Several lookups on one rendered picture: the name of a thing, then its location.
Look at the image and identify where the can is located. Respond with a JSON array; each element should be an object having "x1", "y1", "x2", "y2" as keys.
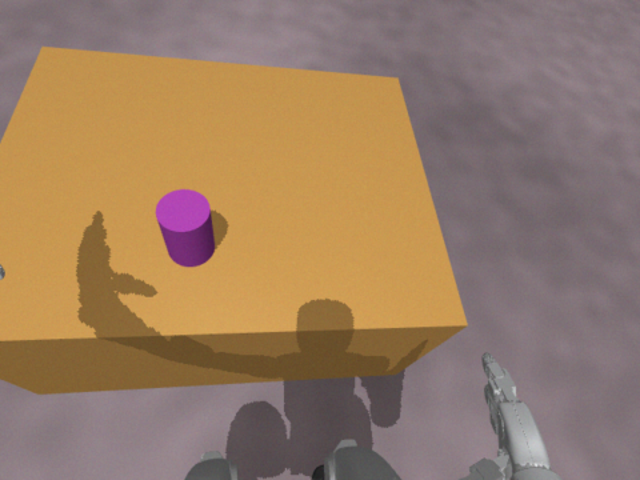
[{"x1": 156, "y1": 189, "x2": 215, "y2": 267}]

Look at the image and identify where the right robot hand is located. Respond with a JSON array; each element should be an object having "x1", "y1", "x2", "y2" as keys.
[{"x1": 458, "y1": 353, "x2": 552, "y2": 480}]

